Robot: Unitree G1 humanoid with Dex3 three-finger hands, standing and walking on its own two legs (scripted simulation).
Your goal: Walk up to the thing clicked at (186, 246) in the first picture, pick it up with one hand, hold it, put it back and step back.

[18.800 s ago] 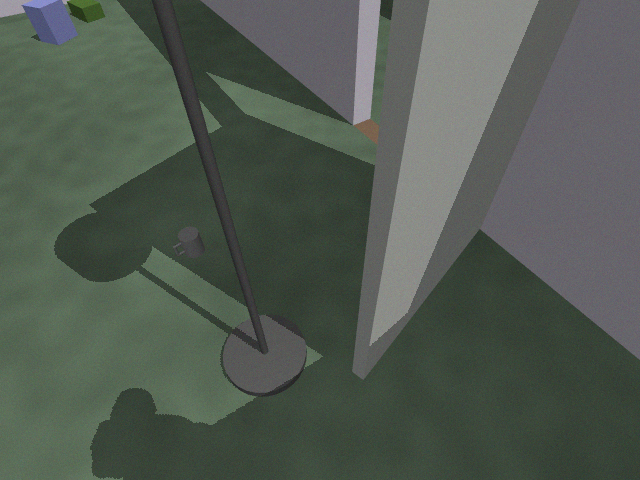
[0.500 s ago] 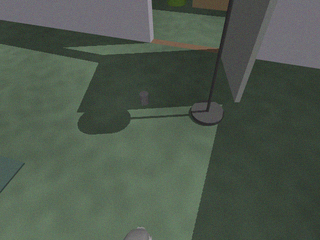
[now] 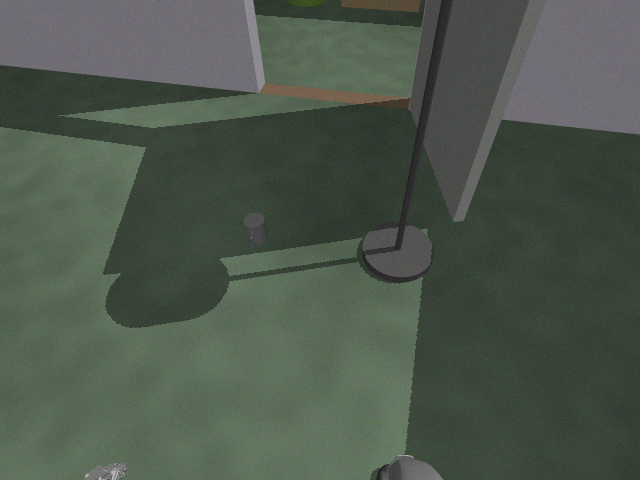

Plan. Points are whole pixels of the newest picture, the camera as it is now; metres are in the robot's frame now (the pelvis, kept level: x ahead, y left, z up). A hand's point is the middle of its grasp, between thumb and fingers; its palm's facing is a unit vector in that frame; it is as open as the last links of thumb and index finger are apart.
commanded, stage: walk up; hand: left
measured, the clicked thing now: (255, 231) +1.11 +0.30 -0.71
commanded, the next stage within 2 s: none
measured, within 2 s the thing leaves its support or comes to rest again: neither
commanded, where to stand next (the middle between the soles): +0.74 +0.03 m, yaw +1 degrees
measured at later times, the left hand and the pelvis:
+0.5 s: hand (128, 425) +0.23 +0.32 -0.16, palm faces +0.00 -0.94 -0.35, open 7.4 cm; pelvis +0.22 +0.04 -0.01, yaw +1 degrees
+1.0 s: hand (184, 258) +0.53 +0.28 -0.13, palm faces -0.04 -0.92 -0.39, open 7.4 cm; pelvis +0.42 +0.02 -0.01, yaw +0 degrees
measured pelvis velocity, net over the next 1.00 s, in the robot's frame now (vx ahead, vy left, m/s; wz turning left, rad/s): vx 0.42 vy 0.02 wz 0.01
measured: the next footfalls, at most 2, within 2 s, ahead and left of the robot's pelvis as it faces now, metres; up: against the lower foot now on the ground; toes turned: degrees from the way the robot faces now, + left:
right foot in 0.04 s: +0.18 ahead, -0.13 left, +0.00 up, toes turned -4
left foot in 0.44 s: +0.35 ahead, +0.16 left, +0.00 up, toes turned +7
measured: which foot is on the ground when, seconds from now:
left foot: down 0.00-0.06, up 0.08-0.42, down 0.44-0.94, up 0.96-1.00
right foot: up 0.00-0.02, down 0.04-0.48, up 0.50-0.90, down 0.92-1.00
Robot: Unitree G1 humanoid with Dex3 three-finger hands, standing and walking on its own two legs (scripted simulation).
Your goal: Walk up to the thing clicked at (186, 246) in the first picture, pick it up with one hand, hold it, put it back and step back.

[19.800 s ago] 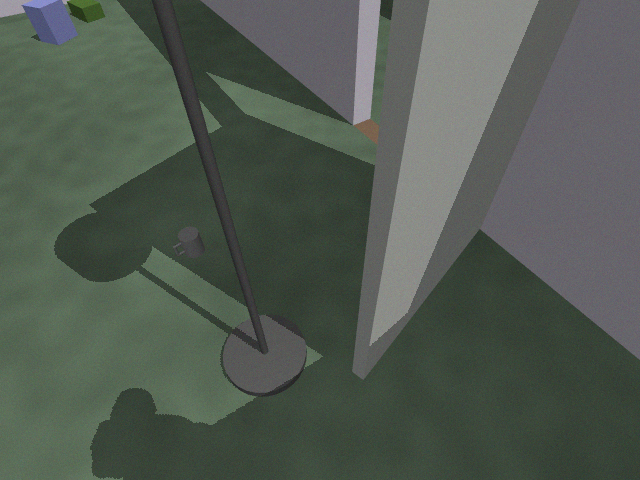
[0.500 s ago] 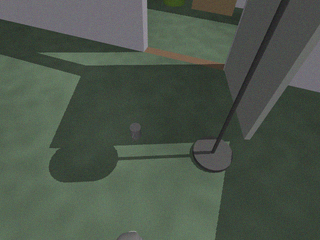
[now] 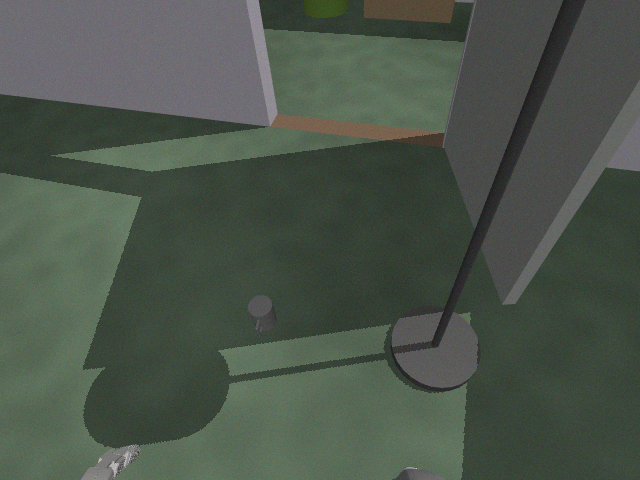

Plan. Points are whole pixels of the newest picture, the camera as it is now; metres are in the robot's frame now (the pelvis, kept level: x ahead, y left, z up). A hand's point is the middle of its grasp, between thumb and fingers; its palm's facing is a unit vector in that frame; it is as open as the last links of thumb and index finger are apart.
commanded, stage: walk up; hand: left
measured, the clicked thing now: (261, 317) +0.69 +0.28 -0.70
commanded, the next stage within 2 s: none
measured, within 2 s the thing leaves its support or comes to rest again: neither
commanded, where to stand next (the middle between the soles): +0.32 +0.02 m, yaw +1 degrees
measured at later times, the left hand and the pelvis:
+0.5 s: hand (133, 433) +0.21 +0.32 -0.15, palm faces -0.07 -0.94 -0.32, open 7.4 cm; pelvis +0.16 +0.04 +0.01, yaw +0 degrees
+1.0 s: hand (170, 359) +0.32 +0.29 -0.15, palm faces -0.02 -0.93 -0.36, open 7.4 cm; pelvis +0.24 +0.03 -0.01, yaw +0 degrees
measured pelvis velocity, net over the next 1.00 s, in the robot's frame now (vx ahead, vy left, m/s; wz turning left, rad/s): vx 0.24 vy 0.03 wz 0.00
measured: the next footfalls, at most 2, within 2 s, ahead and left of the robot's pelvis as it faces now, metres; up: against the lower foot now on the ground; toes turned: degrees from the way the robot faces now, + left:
left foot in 0.30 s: +0.24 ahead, +0.15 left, +0.00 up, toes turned +6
right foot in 0.72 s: +0.34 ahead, -0.12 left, +0.00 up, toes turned -1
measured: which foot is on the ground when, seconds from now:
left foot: up 0.00-0.28, down 0.30-0.72, up 0.74-0.92, down 0.94-1.00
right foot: down 0.00-0.32, up 0.34-0.70, down 0.72-1.00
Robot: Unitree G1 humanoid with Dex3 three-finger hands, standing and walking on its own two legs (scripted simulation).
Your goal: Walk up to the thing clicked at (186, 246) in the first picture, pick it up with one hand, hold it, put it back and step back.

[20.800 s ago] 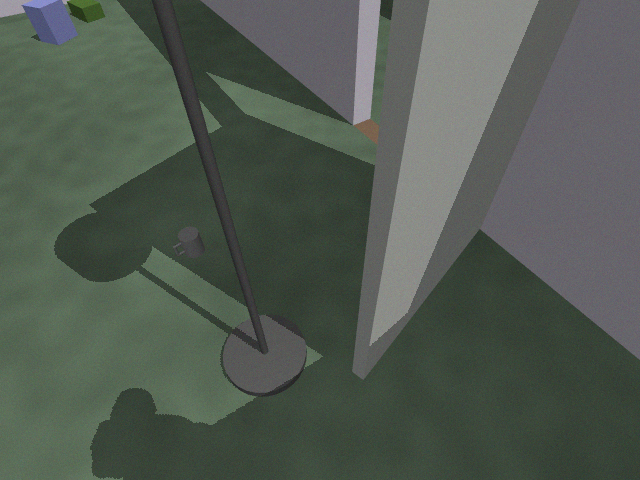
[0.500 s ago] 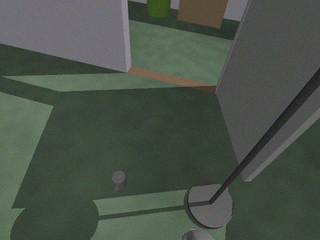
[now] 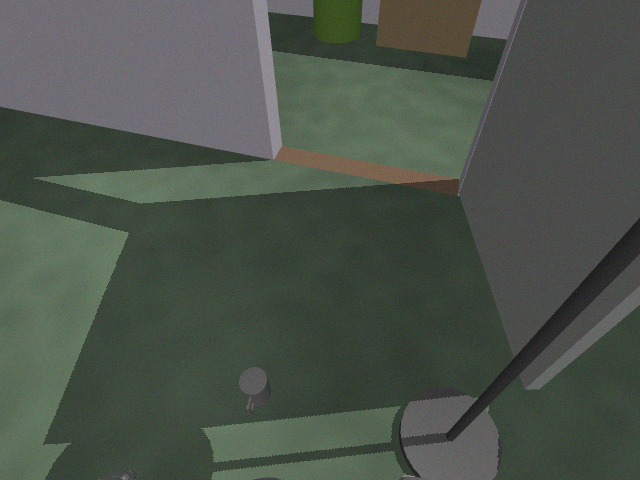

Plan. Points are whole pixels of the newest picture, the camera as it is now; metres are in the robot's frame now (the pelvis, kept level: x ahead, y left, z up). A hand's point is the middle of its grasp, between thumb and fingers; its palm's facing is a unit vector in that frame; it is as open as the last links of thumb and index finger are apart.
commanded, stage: walk up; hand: left
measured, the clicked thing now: (254, 392) +0.45 +0.25 -0.70
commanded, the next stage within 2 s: stand in 1.38 s
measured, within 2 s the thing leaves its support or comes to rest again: neither
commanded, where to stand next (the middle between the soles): +0.08 -0.01 m, yaw +1 degrees
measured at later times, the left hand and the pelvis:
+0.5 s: hand out of the picture +0.11 +0.25 -0.13, palm faces +0.00 -0.94 -0.34, open 7.4 cm; pelvis +0.03 -0.01 +0.03, yaw +1 degrees
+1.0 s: hand out of the picture +0.13 +0.24 -0.12, palm faces -0.02 -0.94 -0.33, open 7.4 cm; pelvis +0.04 -0.01 +0.03, yaw +0 degrees
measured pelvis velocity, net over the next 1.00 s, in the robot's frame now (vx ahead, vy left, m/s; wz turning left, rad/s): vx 0.04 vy -0.01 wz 0.01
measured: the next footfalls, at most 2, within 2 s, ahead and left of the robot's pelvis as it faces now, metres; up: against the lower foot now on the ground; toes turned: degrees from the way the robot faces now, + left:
none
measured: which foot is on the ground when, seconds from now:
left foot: down 0.00-1.00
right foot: down 0.00-1.00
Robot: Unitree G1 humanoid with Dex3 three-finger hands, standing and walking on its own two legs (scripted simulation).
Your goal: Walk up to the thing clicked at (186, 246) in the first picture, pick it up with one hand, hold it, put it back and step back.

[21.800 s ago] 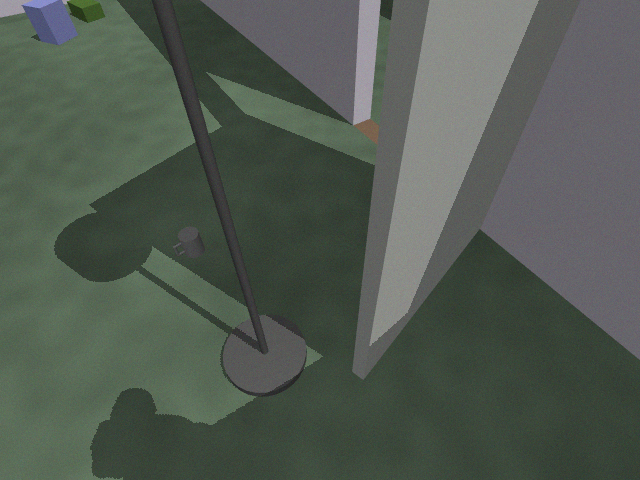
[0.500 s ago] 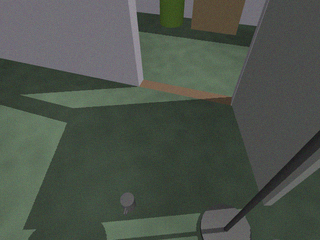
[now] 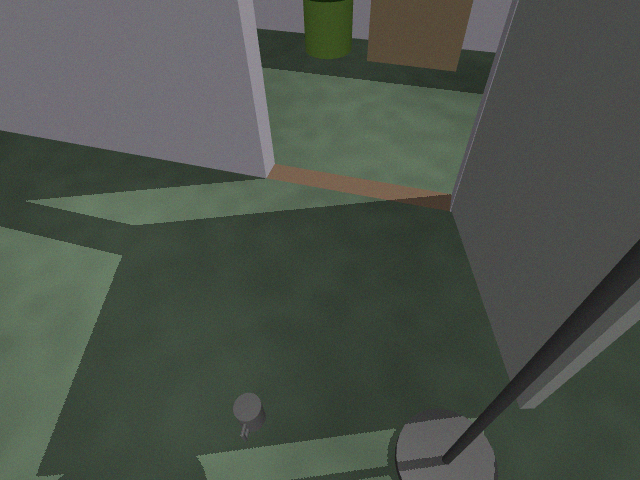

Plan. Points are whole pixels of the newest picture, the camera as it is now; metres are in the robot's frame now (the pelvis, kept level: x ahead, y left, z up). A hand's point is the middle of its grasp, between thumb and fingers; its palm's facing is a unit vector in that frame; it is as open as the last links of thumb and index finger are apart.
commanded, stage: walk up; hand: left
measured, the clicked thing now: (248, 418) +0.41 +0.26 -0.73
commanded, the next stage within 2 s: stand in 0.38 s
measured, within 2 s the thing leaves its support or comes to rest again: neither
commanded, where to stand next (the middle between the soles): +0.04 +0.00 m, yaw +1 degrees
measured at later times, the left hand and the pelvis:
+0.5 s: hand out of the picture +0.09 +0.25 -0.16, palm faces -0.02 -0.94 -0.34, open 7.4 cm; pelvis +0.00 +0.00 +0.00, yaw +0 degrees
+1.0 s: hand out of the picture +0.08 +0.25 -0.16, palm faces -0.02 -0.94 -0.34, open 7.4 cm; pelvis +0.01 -0.01 +0.00, yaw +1 degrees
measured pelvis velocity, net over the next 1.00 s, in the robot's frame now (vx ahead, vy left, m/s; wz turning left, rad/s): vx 0.01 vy -0.01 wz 0.01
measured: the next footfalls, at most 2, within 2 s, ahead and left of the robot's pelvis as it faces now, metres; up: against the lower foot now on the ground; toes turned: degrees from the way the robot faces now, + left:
none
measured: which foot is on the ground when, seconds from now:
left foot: down 0.00-1.00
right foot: down 0.00-1.00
